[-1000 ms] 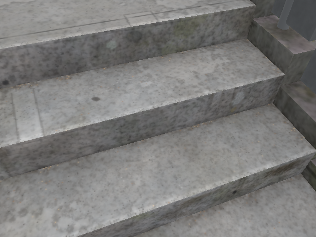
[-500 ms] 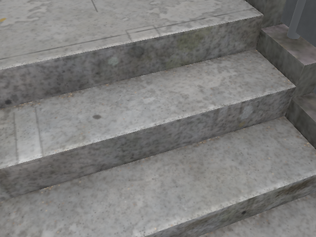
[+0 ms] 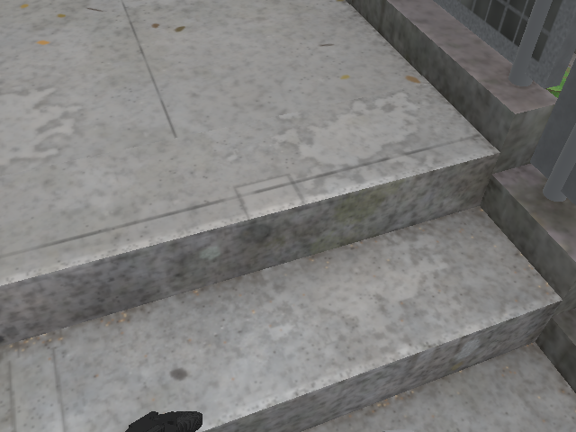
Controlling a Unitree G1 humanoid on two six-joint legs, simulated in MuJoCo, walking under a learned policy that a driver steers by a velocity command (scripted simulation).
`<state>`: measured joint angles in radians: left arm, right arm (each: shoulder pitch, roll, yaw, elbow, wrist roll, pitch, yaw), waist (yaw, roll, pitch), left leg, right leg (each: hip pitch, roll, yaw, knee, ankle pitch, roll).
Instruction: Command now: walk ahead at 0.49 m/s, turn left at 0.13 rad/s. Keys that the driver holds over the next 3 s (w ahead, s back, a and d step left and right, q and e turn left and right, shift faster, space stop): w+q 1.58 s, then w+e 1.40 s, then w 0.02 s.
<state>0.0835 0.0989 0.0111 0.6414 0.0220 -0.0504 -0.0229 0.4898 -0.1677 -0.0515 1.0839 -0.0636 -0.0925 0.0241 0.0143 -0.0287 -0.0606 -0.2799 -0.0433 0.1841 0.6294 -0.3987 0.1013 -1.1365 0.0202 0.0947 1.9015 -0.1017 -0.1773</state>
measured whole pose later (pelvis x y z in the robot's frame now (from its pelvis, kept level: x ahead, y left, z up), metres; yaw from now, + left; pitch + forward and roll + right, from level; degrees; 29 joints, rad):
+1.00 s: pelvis +0.62 +0.07 +0.33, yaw +31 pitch +7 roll +1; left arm 0.02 0.18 -0.05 0.83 0.06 -0.05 -0.04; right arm 0.57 -0.11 0.03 1.20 -0.11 -0.07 0.06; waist -0.06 -0.01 -0.16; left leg -0.35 -0.10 -0.13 0.61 -0.37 0.05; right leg -1.32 -0.04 0.09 2.00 -0.34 -0.19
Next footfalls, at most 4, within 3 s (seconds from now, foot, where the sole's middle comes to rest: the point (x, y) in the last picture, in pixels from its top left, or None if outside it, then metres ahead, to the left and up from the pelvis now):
0.26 right None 0.36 -0.10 -0.59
0.68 left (213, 351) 0.56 0.17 -0.43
1.12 right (279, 160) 0.92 0.06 -0.27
1.80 left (88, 151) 0.93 0.46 -0.27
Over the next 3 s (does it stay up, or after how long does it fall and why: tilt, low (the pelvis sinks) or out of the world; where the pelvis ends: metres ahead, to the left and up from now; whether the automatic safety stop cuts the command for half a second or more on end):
stays up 1.47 0.70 0.51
